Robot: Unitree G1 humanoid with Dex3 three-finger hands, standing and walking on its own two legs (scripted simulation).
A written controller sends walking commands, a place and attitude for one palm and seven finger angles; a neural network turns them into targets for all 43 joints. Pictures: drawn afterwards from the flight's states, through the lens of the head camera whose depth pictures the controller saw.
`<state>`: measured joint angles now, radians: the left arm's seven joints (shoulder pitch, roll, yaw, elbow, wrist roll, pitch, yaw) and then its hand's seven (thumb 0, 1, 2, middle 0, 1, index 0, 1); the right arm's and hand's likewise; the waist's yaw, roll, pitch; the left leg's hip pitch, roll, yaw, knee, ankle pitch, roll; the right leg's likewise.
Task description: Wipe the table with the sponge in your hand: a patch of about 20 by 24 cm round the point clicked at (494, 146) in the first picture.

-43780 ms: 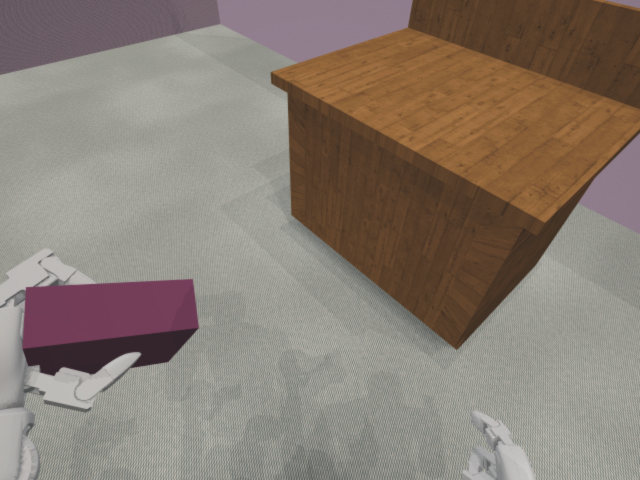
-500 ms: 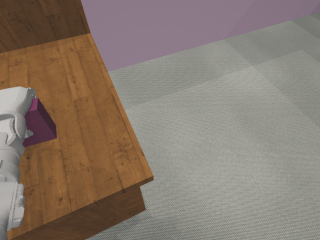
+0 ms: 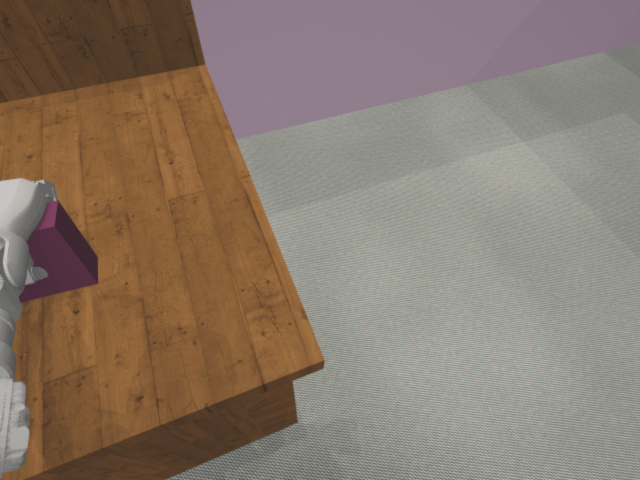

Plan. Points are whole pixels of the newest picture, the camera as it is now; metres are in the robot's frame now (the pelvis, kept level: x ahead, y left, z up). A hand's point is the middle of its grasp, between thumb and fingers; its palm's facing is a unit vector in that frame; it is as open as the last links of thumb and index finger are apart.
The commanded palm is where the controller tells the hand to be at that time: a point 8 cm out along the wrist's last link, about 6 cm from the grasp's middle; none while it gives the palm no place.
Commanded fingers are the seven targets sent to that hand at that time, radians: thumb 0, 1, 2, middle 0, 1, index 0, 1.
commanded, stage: wipe back along the first lane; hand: left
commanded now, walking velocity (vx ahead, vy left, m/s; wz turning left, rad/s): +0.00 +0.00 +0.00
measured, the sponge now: (31, 266) +0.36 +0.41 +0.01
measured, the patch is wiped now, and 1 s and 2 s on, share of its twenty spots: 1.00 1.00 1.00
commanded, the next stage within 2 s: lift the sponge slowly off the table in 1.68 s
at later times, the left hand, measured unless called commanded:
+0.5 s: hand (7, 268) +0.33 +0.40 +0.05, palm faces -0.09 +0.04 -1.00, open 9.2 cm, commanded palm +0.30 +0.39 +0.08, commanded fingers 0.00 0.10 1.30 -1.20 -1.60 -1.20 -1.60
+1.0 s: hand (11, 300) +0.29 +0.38 +0.05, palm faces -0.07 +0.04 -1.00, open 9.2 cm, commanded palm +0.25 +0.36 +0.07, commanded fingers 0.00 0.10 1.30 -1.20 -1.60 -1.20 -1.60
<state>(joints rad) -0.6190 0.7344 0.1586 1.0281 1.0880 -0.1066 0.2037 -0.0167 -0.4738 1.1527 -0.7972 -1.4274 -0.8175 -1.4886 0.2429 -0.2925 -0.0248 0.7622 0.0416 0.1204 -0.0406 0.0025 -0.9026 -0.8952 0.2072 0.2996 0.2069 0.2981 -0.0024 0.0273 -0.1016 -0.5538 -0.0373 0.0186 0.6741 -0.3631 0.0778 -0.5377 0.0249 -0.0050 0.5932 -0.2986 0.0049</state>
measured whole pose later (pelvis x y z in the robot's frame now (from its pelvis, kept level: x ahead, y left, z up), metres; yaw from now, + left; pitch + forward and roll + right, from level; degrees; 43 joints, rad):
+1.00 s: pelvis -0.01 -0.01 +0.01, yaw +0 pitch +9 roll -2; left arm -0.26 0.62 0.13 0.66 1.00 0.01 0.23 -0.02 -0.44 1.13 -0.77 -1.45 -0.79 -1.51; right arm 0.20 -0.27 -0.03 0.73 0.04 0.09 -0.04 0.01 -0.90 -0.90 0.21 0.30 0.21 0.30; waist 0.06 0.05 -0.10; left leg -0.44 -0.04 0.02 0.62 -0.33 0.07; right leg -0.44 0.02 0.00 0.57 -0.28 0.00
